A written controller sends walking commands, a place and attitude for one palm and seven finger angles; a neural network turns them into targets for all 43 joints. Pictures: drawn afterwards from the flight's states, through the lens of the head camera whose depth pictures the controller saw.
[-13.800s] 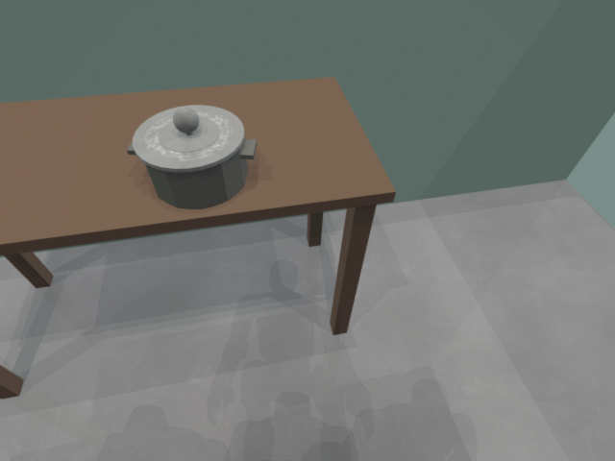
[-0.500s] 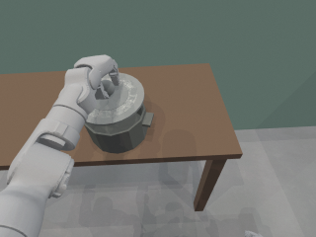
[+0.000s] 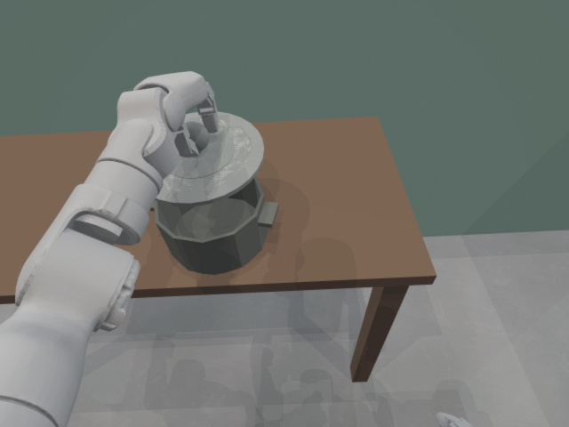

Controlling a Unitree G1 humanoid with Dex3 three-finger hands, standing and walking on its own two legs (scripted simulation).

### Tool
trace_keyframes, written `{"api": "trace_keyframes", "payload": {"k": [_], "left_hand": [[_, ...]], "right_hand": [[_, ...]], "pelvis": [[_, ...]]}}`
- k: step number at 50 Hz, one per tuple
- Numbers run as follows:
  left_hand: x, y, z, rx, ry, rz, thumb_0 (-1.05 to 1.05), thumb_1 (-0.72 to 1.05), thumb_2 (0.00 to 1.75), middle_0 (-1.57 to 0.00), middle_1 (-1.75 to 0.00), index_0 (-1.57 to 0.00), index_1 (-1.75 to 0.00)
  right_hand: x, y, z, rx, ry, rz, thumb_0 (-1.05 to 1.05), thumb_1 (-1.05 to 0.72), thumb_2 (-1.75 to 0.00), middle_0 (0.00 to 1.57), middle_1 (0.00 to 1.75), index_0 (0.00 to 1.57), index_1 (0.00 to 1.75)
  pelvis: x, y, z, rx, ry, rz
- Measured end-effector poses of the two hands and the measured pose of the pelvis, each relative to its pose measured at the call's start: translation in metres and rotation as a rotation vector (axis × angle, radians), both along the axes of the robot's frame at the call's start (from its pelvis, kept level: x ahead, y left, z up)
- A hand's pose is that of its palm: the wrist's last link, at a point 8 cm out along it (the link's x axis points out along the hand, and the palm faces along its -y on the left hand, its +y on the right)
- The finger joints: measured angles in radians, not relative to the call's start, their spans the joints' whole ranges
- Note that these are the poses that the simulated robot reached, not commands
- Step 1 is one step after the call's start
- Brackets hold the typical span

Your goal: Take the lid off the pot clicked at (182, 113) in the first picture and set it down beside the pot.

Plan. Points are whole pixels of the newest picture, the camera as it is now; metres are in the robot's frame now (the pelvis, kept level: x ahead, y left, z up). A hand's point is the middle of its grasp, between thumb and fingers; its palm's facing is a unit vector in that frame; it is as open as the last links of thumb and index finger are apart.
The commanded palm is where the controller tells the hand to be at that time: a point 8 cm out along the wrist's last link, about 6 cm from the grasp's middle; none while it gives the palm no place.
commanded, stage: lift the lid straight up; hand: left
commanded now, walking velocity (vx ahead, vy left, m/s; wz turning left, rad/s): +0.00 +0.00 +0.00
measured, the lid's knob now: (193, 137) +0.49 +0.13 +0.17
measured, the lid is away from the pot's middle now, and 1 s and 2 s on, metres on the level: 0.00 0.02 0.15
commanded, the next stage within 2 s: move the lid sideways beside the pot in 0.70 s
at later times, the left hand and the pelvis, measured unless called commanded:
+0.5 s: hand (170, 107) +0.46 +0.14 +0.24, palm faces -0.23 -0.09 -0.97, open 7.6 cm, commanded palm +0.45 +0.14 +0.31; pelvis +0.00 +0.00 +0.00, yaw +0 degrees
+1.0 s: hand (157, 104) +0.47 +0.16 +0.24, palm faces -0.23 -0.07 -0.97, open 7.6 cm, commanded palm +0.46 +0.17 +0.31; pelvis +0.00 +0.01 +0.00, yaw +0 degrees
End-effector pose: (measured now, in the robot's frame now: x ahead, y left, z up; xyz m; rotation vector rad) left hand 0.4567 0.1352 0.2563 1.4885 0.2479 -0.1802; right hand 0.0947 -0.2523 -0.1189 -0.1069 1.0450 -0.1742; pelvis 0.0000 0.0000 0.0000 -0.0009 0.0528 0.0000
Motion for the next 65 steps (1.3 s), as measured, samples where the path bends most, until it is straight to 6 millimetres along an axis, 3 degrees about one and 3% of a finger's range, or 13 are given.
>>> {"api": "trace_keyframes", "payload": {"k": [11,28,44,56,65], "left_hand": [[0.002,0.002,0.020,-0.007,-0.027,0.008,-0.01,0.25,0.70,-0.70,-0.98,-0.66,-0.95],[-0.001,0.009,0.045,0.007,-0.035,0.038,-0.01,0.25,0.70,-0.71,-0.98,-0.66,-0.95],[0.000,0.014,0.043,-0.002,-0.029,0.014,-0.01,0.25,0.70,-0.71,-0.98,-0.66,-0.95],[0.003,0.041,0.044,-0.001,-0.034,0.067,-0.01,0.25,0.70,-0.71,-0.98,-0.66,-0.95],[-0.005,0.068,0.044,0.016,-0.024,0.102,-0.01,0.25,0.70,-0.71,-0.98,-0.66,-0.95]], "right_hand": [[-0.010,-0.005,0.000,-0.006,0.014,-0.018,0.00,-0.90,-0.90,0.20,0.29,0.20,0.30],[0.012,0.000,0.007,-0.011,-0.041,0.022,0.00,-0.90,-0.90,0.20,0.29,0.19,0.30],[0.002,0.004,0.006,-0.013,-0.008,0.017,0.00,-0.90,-0.90,0.20,0.30,0.20,0.30],[-0.013,0.001,0.004,-0.017,0.023,-0.018,0.00,-0.90,-0.90,0.20,0.30,0.20,0.30],[-0.011,-0.004,0.009,-0.034,0.025,-0.019,0.00,-0.90,-0.90,0.20,0.30,0.20,0.30]], "pelvis": [[0.003,0.000,0.001,0.000,-0.006,-0.007],[0.001,0.002,0.001,-0.002,-0.008,0.006],[0.000,0.006,0.001,-0.005,-0.006,0.003],[0.000,0.007,0.002,-0.007,-0.001,-0.006],[-0.001,0.008,0.001,-0.013,-0.008,0.002]]}}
